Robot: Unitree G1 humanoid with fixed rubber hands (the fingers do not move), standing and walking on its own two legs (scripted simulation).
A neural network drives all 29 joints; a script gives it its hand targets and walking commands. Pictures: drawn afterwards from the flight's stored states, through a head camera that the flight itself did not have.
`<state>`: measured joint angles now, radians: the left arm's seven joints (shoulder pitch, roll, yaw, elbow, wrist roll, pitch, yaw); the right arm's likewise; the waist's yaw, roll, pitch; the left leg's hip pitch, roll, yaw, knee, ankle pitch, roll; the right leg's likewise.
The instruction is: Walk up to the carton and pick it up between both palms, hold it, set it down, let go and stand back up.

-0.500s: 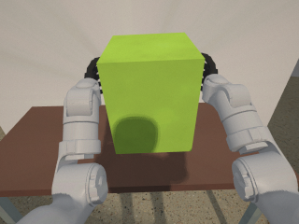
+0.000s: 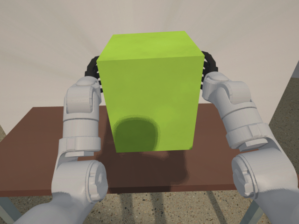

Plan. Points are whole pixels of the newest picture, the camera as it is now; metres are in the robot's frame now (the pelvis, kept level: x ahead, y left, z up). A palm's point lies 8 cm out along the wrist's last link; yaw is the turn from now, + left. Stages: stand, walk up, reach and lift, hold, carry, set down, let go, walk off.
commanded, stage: hold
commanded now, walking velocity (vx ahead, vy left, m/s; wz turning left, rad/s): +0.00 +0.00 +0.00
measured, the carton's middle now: (151, 90) +0.39 +0.00 +0.24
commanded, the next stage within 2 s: set down in 1.12 s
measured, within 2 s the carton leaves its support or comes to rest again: neither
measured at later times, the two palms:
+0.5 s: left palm (92, 84) +0.37 +0.15 +0.28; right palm (208, 81) +0.37 -0.14 +0.28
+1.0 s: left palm (92, 84) +0.37 +0.15 +0.28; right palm (209, 81) +0.36 -0.14 +0.28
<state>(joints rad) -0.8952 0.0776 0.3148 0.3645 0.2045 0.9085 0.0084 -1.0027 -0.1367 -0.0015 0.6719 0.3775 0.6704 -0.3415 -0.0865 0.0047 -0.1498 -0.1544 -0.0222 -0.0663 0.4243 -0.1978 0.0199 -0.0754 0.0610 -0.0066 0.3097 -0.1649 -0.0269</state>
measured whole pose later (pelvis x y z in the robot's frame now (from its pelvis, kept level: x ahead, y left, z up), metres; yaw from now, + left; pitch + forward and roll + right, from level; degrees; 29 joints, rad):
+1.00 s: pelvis +0.00 +0.00 +0.00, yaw +0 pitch -4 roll -2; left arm -0.89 0.07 0.32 0.37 0.20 0.90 0.01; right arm -0.99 -0.14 0.01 0.66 0.38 0.67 -0.34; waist -0.08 0.01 -0.16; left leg -0.16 -0.02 -0.07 0.42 -0.20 0.02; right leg -0.08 0.06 0.00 0.31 -0.16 -0.03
